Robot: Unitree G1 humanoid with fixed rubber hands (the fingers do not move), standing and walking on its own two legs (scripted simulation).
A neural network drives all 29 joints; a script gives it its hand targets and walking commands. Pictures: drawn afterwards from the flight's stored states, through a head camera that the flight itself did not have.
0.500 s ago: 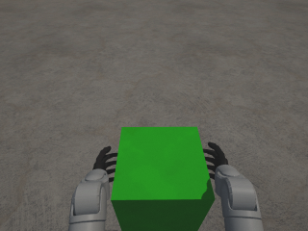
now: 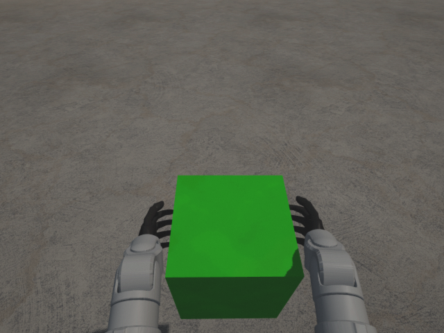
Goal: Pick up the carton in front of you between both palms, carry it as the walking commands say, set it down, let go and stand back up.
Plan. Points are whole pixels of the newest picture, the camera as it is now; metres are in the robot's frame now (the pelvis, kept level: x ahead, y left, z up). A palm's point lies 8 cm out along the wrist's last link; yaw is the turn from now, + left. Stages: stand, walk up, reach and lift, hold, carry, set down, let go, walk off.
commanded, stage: carry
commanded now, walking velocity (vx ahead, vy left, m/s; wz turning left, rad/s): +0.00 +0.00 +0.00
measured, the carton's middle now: (229, 250) +0.33 +0.00 -0.03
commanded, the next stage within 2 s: hold in 0.90 s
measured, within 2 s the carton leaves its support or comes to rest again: neither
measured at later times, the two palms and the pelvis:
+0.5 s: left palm (146, 258) +0.27 +0.15 +0.05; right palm (317, 252) +0.27 -0.15 +0.05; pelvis -0.03 +0.00 +0.00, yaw +0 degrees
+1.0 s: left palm (145, 264) +0.26 +0.15 +0.05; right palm (319, 259) +0.26 -0.15 +0.05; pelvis -0.04 +0.00 +0.01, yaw +1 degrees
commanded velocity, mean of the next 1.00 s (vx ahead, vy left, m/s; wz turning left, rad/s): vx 0.00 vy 0.00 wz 0.00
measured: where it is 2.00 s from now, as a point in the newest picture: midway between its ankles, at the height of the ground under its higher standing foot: outside the picture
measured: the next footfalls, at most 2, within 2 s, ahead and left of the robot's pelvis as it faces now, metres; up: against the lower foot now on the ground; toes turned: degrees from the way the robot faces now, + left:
none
